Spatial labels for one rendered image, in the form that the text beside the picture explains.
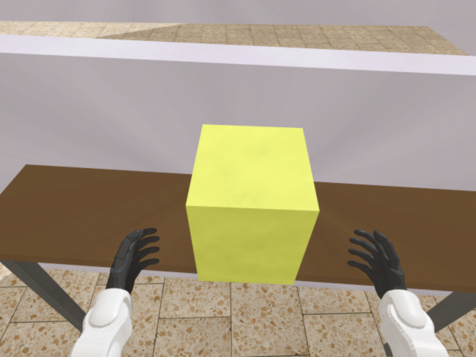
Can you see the table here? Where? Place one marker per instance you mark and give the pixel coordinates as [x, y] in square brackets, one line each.
[79, 216]

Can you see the robot right hand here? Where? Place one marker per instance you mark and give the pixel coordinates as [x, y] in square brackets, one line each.
[385, 271]

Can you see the robot right forearm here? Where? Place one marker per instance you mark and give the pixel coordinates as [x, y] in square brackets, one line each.
[407, 329]

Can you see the robot left forearm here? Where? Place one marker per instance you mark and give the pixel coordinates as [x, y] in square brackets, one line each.
[106, 327]

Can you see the carton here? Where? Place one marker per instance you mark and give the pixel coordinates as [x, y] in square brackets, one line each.
[251, 204]

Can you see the robot left hand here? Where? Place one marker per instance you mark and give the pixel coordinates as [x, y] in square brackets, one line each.
[126, 266]

